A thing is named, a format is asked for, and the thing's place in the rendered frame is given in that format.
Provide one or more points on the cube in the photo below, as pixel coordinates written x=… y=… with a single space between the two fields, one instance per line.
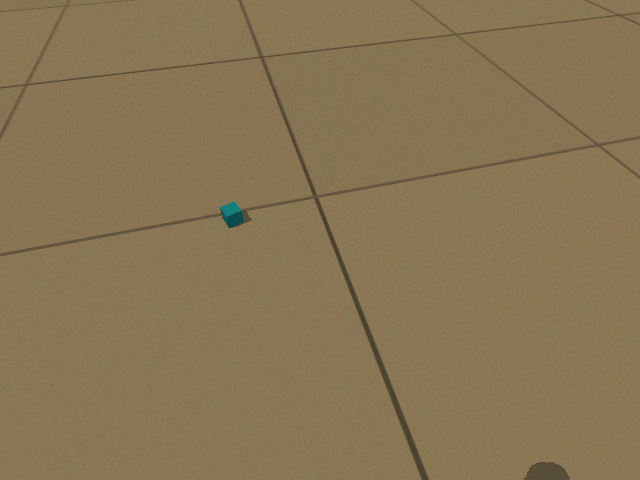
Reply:
x=231 y=214

